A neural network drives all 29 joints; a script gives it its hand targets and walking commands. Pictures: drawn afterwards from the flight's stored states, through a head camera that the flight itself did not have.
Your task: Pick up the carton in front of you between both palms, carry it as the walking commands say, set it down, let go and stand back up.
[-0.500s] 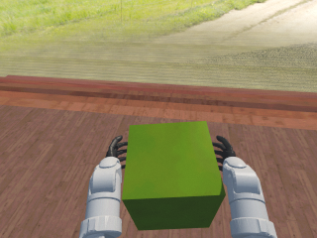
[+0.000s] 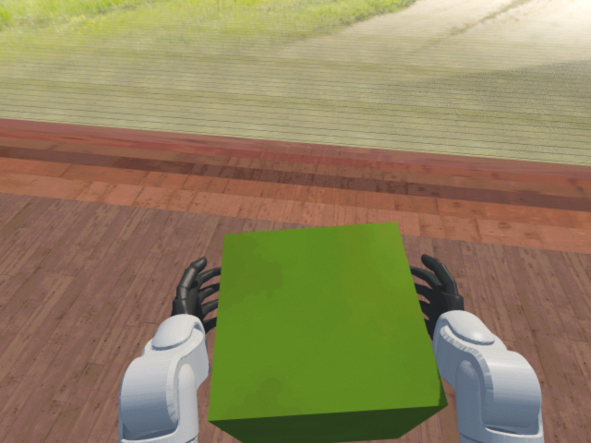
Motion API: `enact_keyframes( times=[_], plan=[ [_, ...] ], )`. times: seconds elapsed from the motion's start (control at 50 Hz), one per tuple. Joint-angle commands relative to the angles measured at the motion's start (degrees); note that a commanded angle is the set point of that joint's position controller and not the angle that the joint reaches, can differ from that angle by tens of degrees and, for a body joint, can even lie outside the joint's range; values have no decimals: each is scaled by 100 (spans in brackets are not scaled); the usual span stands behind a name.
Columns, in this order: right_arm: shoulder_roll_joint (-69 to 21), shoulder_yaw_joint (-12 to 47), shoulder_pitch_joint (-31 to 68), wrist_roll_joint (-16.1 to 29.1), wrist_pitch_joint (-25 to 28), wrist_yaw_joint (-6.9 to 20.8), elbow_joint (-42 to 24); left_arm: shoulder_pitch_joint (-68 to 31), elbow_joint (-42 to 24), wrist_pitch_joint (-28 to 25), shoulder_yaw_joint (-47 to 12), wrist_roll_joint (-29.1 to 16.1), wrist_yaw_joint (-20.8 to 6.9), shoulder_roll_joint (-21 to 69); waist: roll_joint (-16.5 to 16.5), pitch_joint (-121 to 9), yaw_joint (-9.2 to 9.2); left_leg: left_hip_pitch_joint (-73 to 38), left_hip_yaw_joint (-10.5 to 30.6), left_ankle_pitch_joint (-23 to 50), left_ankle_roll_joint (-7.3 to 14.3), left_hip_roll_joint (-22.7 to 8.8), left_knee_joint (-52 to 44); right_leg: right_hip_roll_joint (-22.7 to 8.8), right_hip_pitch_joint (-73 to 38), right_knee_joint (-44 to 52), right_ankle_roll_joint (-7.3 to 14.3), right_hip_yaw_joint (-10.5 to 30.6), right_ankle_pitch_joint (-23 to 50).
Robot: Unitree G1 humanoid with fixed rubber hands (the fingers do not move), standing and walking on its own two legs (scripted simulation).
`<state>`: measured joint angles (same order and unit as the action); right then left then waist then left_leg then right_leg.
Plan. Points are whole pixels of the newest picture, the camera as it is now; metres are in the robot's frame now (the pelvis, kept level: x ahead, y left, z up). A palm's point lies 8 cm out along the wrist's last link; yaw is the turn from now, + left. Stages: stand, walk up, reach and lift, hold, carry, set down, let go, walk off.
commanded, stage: carry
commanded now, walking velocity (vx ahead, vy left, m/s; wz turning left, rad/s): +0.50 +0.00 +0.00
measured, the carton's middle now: (317, 344) +0.24 +0.01 +0.02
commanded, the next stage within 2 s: none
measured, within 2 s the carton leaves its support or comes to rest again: neither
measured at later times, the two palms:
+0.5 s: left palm (243, 178) +0.50 +0.14 +0.09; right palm (416, 170) +0.54 -0.16 +0.09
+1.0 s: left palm (250, 81) +0.88 +0.17 +0.09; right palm (374, 84) +0.87 -0.13 +0.09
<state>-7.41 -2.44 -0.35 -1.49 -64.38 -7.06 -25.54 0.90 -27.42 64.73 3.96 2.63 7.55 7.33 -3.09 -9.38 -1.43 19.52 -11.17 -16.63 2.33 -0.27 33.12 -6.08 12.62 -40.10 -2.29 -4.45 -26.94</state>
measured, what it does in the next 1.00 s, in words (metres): walks ahead: right foot, then left foot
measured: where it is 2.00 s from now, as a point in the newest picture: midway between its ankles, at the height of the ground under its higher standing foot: (307, 236)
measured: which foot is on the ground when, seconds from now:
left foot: down 0.00-0.34, up 0.36-0.82, down 0.84-1.00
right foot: up 0.00-0.28, down 0.30-0.88, up 0.90-1.00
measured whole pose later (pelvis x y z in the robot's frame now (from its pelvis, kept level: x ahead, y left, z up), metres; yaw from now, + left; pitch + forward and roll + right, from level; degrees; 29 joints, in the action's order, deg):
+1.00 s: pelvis +0.63 +0.03 +0.01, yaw +0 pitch +4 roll +0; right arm -7.5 -2.7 -2.0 -0.1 -64.0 -9.0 -28.1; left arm 0.6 -28.2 64.7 4.0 0.3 8.6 7.3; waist -1.1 -3.3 1.5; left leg 21.2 -14.6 -12.0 5.2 -1.8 29.3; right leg -4.1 26.2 -73.1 2.5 -2.5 -20.5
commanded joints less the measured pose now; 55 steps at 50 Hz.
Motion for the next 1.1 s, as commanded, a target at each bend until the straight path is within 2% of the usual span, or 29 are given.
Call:
enact_keyframes(
  times=[0.0,0.02,0.06,0.16,0.2,0.24,0.26,0.28,0.3,0.32,0.34,0.36,0.4,0.44,0.48,0.58,0.72,0.76,0.8,0.82,0.84,0.86,0.88,0.9,0.92,0.94,0.96,1.02,1.08],
  plan=[
    [-4236,2720,1792,846,70,-52,-910,-2593,-1118,33,-3600,-1537,-185,4174,1683,-856,309,-3725,3780,2921,1236,-2385,-1509,265,3461,-2585,158,54,-504],
    [-4155,2752,1802,884,53,-127,-1064,-2339,-1011,29,-3473,-1518,-137,4083,1100,-740,307,-3716,3280,3508,1164,-2263,-1377,79,3694,-2705,242,143,-445],
    [-3960,2859,1914,986,75,-215,-1267,-1932,-783,-6,-3259,-1394,-31,4035,623,-601,317,-3563,2657,3017,874,-2052,-1635,4,3807,-2037,317,87,-136],
    [-3537,3112,1568,1280,100,-181,-1292,-1100,-535,-148,-2809,-899,266,3752,960,-261,260,-2562,1103,2983,467,-1369,-1961,361,2573,74,288,-559,1407],
    [-3463,3187,1464,1343,99,-127,-1287,-986,-628,-154,-2841,-844,281,3645,1243,-53,225,-1916,656,3398,319,-1251,-1976,600,1578,730,350,-978,1961],
    [-3403,3221,1373,1318,80,-62,-1315,-971,-734,-146,-2975,-885,229,3608,1397,-251,146,-1456,237,4215,188,-1258,-1346,782,277,845,430,-1231,2288],
    [-3363,3232,1321,1292,56,-31,-1341,-967,-746,-132,-3032,-913,191,3606,1321,-466,93,-1244,-68,4354,60,-1099,-663,949,-470,901,458,-1383,2013],
    [-3264,3201,1371,1247,37,-13,-1312,-1064,-747,-109,-3047,-935,156,3544,1161,-684,32,-855,-203,3892,-51,-910,237,883,-1269,1032,480,-1336,1630],
    [-3140,3151,1520,1188,9,-8,-1270,-1120,-736,-74,-3025,-927,131,3456,639,-798,-99,-100,-131,2709,-134,-698,1558,147,-1906,1275,575,-183,797],
    [-3118,3181,1457,1146,-33,-5,-1293,-1246,-657,-51,-3029,-956,103,3358,-952,-945,-7,1322,95,359,-416,16,3294,-1657,-2409,2561,1375,3159,-584],
    [-3155,3189,1552,1170,-54,14,-1250,-1283,-648,-22,-3121,-1053,49,3490,-864,-704,4,1805,896,-876,-249,-52,4143,-1916,-2077,3151,1648,3902,-124],
    [-3371,3182,1499,1131,-65,34,-1105,-1441,-735,-13,-3245,-1137,-8,3611,-529,-614,32,1883,1105,-748,-80,-417,4431,-1851,-1694,3091,1572,3341,349],
    [-3815,3080,1498,993,-1,102,-829,-1787,-715,-60,-3438,-1246,-145,4008,372,-543,88,1668,1171,-138,-3,-819,3922,-1505,-938,3020,1226,2231,968],
    [-4089,3016,1377,817,107,132,-601,-1904,-636,-133,-3605,-1344,-282,4220,126,-541,111,1282,1011,228,-45,-822,3172,-1222,-456,3177,920,1362,774],
    [-4214,3000,1235,655,198,116,-473,-1775,-529,-191,-3623,-1353,-379,4222,-112,-440,106,1260,756,353,-127,-761,2441,-1085,-362,3349,880,859,694],
    [-4234,3177,1255,704,265,53,-651,-1451,-507,-265,-3477,-1272,-401,4051,-363,-31,73,1785,301,1209,-305,-652,823,-824,-985,3484,872,168,1578],
    [-3593,3256,1350,1056,86,-81,-1293,-1113,-873,-140,-3176,-1142,-71,3482,-453,402,-1,1868,-126,1466,-126,-401,-85,-758,-1824,2965,979,-310,3584],
    [-3379,3170,1265,1082,15,-125,-1346,-1087,-963,-70,-3154,-1123,12,3314,-535,396,16,1391,-276,1323,22,-268,-289,-774,-1895,2580,886,-453,4555],
    [-3261,3058,1197,1066,-18,-165,-1296,-1163,-1126,-19,-3193,-1165,60,3166,-472,-132,127,-117,-753,1077,111,239,-531,-570,-1661,1195,683,-921,5925],
    [-3207,2988,1129,1043,-25,-184,-1250,-1267,-1199,-5,-3228,-1192,75,3098,-216,-576,252,-1453,-547,958,142,133,-588,-372,-967,87,522,-996,5293],
    [-3130,2926,1158,1032,-17,-203,-1256,-1420,-1322,15,-3276,-1259,84,3068,765,-1213,352,-2971,1681,-26,707,-1299,-773,0,628,-1596,264,-834,3666],
    [-3199,2968,1187,1090,4,-212,-1172,-1459,-1393,28,-3336,-1345,67,3040,2254,-1569,313,-3720,4063,137,1385,-2337,-1728,846,2083,-3268,145,-458,591],
    [-3328,2948,1308,1123,6,-190,-1178,-1658,-1280,-6,-3413,-1377,62,3208,1724,-1398,292,-3663,3726,1182,1427,-2332,-1645,619,2643,-4175,306,283,7],
    [-3498,3004,1475,1143,56,-163,-1175,-1774,-1162,-43,-3403,-1373,33,3400,1272,-1372,311,-3393,3169,1865,1379,-2180,-1436,383,2838,-4413,456,475,119],
    [-3630,3033,1737,1135,117,-131,-1162,-1935,-994,-91,-3349,-1327,8,3588,684,-1222,296,-2887,2624,2083,1146,-2081,-1358,100,2798,-4154,524,552,314],
    [-3718,3060,2000,1137,176,-102,-1114,-2042,-798,-147,-3292,-1259,1,3711,437,-1102,258,-2313,2260,1677,931,-1947,-1488,-50,2604,-3672,553,599,610],
    [-3741,3062,2250,1147,230,-85,-1017,-2159,-585,-207,-3203,-1161,15,3750,489,-1040,221,-1924,1957,1113,766,-1830,-1652,-83,2417,-3361,549,483,832],
    [-3554,2926,2735,1111,367,-95,-543,-2464,38,-370,-2862,-833,155,3637,808,-719,260,-1430,1470,314,796,-1638,-2024,-62,2536,-2691,484,221,1259],
    [-3354,2705,3332,1048,526,-205,12,-3116,570,-505,-2527,-646,325,3461,921,-331,334,-1407,1132,549,921,-1503,-2111,-114,2948,-1717,384,11,1811]
  ],
)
